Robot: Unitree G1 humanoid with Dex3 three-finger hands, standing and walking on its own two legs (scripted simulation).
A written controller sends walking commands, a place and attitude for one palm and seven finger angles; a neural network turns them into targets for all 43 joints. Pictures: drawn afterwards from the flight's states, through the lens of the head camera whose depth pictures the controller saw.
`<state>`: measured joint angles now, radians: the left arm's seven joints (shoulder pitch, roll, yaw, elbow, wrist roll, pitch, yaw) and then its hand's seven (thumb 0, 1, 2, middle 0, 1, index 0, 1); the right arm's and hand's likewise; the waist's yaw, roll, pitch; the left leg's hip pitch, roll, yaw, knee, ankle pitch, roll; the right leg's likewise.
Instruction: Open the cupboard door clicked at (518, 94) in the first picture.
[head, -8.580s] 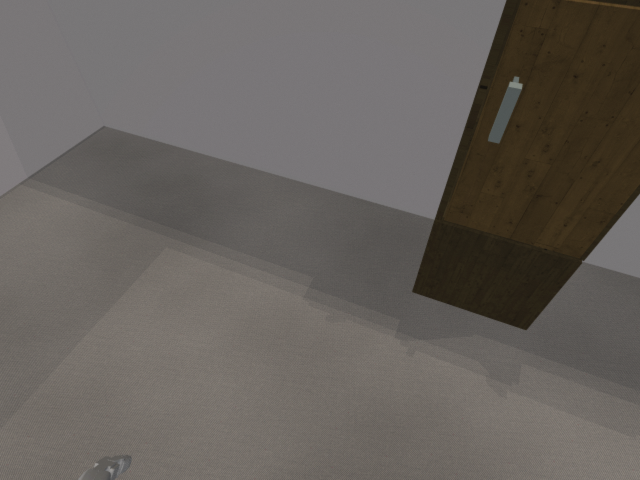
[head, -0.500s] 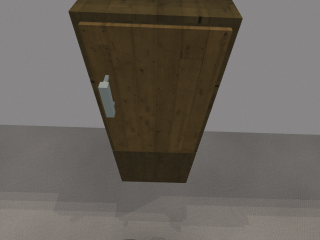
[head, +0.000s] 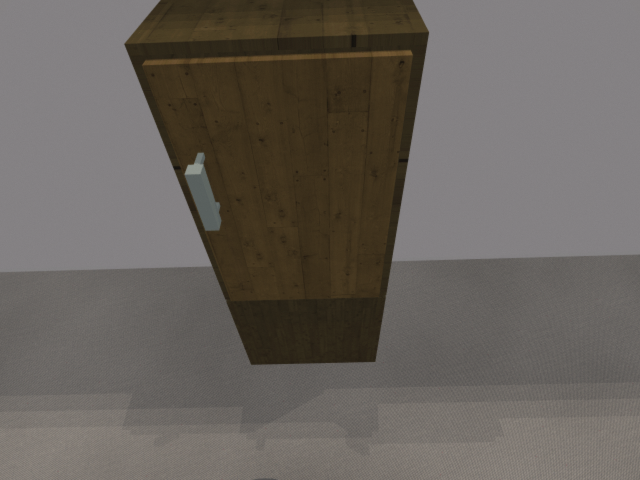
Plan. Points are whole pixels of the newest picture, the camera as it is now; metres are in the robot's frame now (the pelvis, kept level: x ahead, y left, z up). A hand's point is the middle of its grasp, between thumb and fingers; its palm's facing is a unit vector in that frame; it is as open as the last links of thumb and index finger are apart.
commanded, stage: come to a stop and stand still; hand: left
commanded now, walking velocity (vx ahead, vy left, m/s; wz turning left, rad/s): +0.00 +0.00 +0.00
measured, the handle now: (206, 191) +0.55 +0.24 +0.04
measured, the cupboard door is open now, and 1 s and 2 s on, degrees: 0 0 0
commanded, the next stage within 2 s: look again from close up in 0.64 s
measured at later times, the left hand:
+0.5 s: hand out of the picture -0.07 +0.18 -0.17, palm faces +0.06 -0.98 -0.17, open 7.4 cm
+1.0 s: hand out of the picture -0.05 +0.21 -0.17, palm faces +0.05 -0.97 -0.23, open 7.4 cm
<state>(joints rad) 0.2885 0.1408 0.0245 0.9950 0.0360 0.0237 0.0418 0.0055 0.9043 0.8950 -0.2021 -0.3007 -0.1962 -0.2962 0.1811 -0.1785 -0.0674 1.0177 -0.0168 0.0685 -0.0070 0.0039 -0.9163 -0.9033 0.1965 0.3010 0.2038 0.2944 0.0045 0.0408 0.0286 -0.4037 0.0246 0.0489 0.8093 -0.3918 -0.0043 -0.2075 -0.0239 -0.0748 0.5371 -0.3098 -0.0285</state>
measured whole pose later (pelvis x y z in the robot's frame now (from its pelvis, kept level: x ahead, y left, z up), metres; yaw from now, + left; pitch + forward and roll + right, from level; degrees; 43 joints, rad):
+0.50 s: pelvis -0.05 +0.02 +0.01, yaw +0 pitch -2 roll +0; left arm 0.33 0.13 0.02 1.11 0.02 0.02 0.03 0.01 0.91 0.89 -0.20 -0.30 -0.20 -0.30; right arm 0.32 -0.10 -0.01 1.13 -0.02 0.02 -0.02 0.01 -0.91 -0.90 0.20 0.30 0.20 0.29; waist 0.01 -0.01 0.01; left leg -0.20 0.01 0.06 0.43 -0.20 0.02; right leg -0.22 -0.04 -0.07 0.42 -0.17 0.01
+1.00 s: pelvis -0.04 +0.03 +0.00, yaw +0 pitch -1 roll +0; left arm 0.35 0.12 0.00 1.09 0.03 -0.02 0.04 0.01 0.90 0.89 -0.20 -0.30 -0.20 -0.30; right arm 0.34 -0.16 0.00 1.05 -0.02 0.00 -0.01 0.02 -0.92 -0.90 0.20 0.30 0.20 0.29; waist 0.00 0.05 -0.03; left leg -0.24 -0.02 0.07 0.52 -0.26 0.04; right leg -0.27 -0.07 -0.06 0.54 -0.25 0.02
